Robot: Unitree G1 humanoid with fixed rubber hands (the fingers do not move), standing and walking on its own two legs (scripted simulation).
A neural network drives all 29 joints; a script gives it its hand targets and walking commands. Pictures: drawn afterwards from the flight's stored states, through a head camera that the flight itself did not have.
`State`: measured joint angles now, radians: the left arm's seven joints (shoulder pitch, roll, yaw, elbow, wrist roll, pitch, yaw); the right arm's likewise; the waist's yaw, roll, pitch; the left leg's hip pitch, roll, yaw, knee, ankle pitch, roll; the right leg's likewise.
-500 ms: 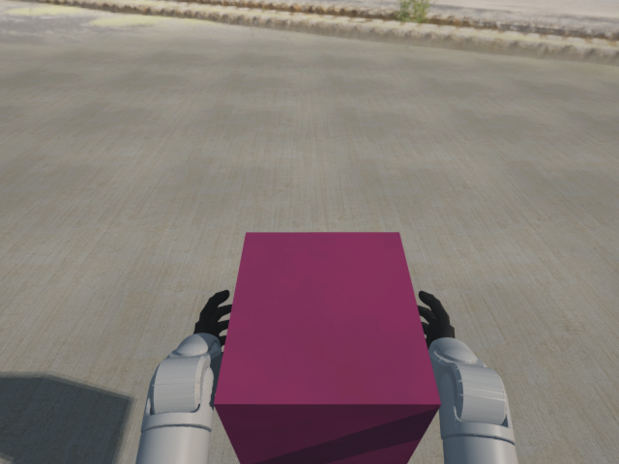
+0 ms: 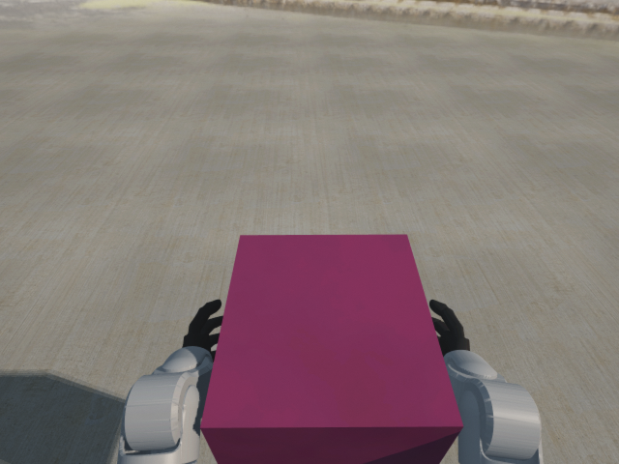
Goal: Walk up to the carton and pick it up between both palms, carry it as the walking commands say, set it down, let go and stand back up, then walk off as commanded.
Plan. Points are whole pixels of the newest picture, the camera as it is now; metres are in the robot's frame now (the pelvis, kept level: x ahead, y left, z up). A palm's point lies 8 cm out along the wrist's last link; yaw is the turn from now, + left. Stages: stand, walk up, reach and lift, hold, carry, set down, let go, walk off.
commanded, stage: carry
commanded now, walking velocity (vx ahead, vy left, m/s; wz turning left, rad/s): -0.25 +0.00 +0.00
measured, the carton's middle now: (323, 382) +0.25 +0.00 +0.04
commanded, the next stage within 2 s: none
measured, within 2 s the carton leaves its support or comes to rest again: neither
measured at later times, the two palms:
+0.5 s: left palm out of the picture +0.08 +0.18 +0.09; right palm out of the picture +0.09 -0.12 +0.10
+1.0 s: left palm out of the picture -0.11 +0.19 +0.08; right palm out of the picture -0.10 -0.10 +0.10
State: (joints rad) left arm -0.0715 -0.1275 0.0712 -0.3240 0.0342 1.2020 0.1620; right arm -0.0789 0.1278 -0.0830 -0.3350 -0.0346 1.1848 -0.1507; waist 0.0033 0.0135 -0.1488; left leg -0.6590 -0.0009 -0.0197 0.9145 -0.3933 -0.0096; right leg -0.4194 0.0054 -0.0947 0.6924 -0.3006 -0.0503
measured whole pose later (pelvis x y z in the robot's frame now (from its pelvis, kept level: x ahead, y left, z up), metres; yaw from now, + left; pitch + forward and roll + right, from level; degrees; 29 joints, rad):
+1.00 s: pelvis -0.34 +0.03 +0.01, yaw +1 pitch +1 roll -2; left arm -0.01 -0.13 0.07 -0.38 0.04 1.19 0.15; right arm -0.03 0.13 -0.03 -0.36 -0.05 1.16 -0.15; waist 0.01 0.00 -0.12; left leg -0.47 0.04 0.07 0.64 -0.20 0.05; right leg -0.58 -0.02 -0.06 1.03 -0.45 -0.01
